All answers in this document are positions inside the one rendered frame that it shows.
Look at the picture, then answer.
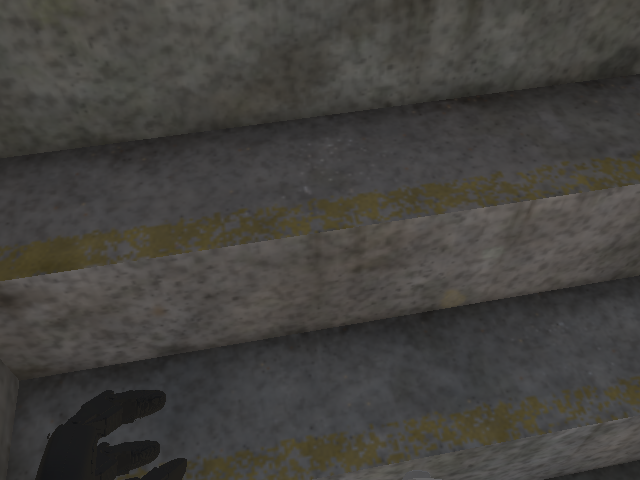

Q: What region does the left robot hand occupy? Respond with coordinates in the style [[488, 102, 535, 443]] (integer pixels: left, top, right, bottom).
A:
[[35, 390, 187, 480]]

